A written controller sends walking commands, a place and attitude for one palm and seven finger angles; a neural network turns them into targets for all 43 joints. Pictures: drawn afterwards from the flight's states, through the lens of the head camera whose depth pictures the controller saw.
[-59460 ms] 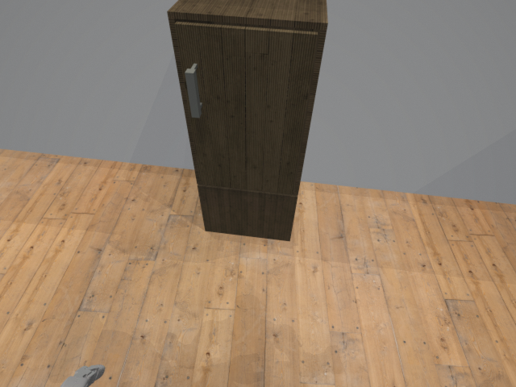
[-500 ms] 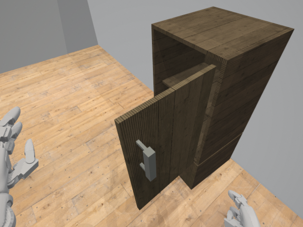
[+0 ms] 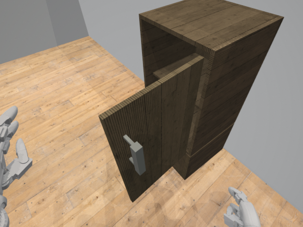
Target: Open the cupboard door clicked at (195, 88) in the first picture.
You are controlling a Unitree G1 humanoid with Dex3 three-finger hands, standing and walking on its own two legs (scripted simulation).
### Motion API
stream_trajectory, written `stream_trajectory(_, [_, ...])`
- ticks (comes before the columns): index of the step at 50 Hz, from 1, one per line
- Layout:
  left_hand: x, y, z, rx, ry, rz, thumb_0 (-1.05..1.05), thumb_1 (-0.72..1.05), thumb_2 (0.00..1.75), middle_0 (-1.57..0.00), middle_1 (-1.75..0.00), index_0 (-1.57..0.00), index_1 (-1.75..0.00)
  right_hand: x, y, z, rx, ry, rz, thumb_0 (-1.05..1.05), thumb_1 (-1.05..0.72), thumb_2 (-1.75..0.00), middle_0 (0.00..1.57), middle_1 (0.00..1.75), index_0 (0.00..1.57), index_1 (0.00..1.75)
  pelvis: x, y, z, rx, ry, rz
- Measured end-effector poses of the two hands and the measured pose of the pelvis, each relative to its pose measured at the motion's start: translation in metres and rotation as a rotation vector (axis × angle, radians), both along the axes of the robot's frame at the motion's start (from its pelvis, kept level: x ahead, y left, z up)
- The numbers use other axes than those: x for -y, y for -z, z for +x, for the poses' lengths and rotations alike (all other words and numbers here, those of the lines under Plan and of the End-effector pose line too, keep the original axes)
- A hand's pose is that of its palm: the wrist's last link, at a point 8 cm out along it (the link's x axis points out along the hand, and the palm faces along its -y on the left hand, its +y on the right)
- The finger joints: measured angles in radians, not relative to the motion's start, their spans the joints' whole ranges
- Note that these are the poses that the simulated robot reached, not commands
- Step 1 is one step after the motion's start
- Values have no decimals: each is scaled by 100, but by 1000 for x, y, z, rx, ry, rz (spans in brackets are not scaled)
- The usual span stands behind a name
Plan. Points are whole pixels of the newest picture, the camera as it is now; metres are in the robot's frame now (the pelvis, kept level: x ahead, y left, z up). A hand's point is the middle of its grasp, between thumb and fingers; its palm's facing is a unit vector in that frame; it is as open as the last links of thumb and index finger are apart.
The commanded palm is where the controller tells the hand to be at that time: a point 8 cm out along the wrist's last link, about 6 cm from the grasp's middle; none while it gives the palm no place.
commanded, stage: step back with the hand held close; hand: left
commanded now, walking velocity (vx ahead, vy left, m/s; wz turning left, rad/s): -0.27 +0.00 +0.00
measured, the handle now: (134, 154) +0.31 +0.09 +0.00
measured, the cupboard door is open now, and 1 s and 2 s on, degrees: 95 95 95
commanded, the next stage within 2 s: stop stepping back and stand still in 1.04 s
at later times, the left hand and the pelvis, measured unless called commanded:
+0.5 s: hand out of the picture +0.12 +0.31 +0.15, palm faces +0.40 -0.77 -0.50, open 7.4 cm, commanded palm +0.06 +0.35 +0.17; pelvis -0.08 +0.04 -0.01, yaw +1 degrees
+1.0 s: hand out of the picture +0.04 +0.34 +0.17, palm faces +0.43 -0.80 -0.41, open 7.4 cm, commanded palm -0.02 +0.37 +0.17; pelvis -0.17 +0.07 +0.00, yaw -1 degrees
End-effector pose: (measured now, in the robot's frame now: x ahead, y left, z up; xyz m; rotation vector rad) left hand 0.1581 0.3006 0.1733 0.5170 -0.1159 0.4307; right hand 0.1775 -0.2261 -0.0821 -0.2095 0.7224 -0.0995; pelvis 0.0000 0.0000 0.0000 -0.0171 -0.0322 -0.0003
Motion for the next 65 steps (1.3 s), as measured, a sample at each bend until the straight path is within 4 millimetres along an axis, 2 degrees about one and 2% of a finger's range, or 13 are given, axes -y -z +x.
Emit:
stream_trajectory(6, [3,12,1,-75,68,5,2,89,90,-21,-30,-21,-30,9,-2,-16,-31,66,-32,1,-90,-90,20,30,20,30,-9,1,-10,-30,19,3])
stream_trajectory(12, [-7,6,-11,-54,115,46,2,89,90,-22,-30,-21,-30,6,-7,-40,-42,113,-61,1,-90,-90,20,30,20,30,-19,3,-27,-32,26,1])
stream_trajectory(21, [-34,2,-52,26,93,70,2,89,90,-21,-30,-21,-30,-19,-9,-79,-21,95,-75,1,-90,-90,20,30,20,30,-39,9,-62,-25,19,-13])
stream_trajectory(29, [-52,4,-102,71,4,108,2,89,90,-21,-30,-21,-30,-43,9,-105,-42,5,-60,1,-90,-90,20,30,20,30,-44,18,-92,-35,-51,-21])
stream_trajectory(34, [-54,6,-128,79,-15,65,2,89,90,-21,-30,-21,-30,-54,13,-117,-60,-31,-45,1,-90,-90,20,30,20,30,-48,16,-110,-31,-53,-32])
stream_trajectory(40, [-64,10,-135,139,38,35,2,89,90,-21,-30,-21,-30,-61,6,-132,-47,-13,-97,2,-90,-90,20,30,20,30,-62,19,-126,-21,-48,-35])
stream_trajectory(46, [-81,-7,-144,173,55,80,2,89,90,-21,-30,-21,-30,-75,-13,-152,7,-14,-90,2,-90,-90,20,30,20,30,-67,9,-152,-46,-27,-70])
stream_trajectory(52, [-67,-11,-167,183,114,22,2,89,90,-21,-30,-21,-30,-78,-25,-178,22,-16,-76,1,-90,-90,20,30,20,30,-66,1,-176,-100,14,-81])
stream_trajectory(58, [-47,-7,-194,174,181,41,2,89,90,-21,-30,-21,-30,-67,-13,-214,38,-9,-61,1,-90,-90,20,30,20,30,-56,13,-218,-124,45,-39])
stream_trajectory(61, [-36,-6,-211,177,226,79,2,89,90,-21,-30,-21,-30,-56,2,-243,21,19,-52,1,-90,-90,20,30,20,30,-53,23,-243,-86,73,-26])
stream_trajectory(65, [-36,-16,-230,190,231,110,2,89,90,-22,-30,-21,-30,-43,8,-291,-57,90,-53,1,-90,-90,20,30,20,30,-52,19,-240,-58,93,-5])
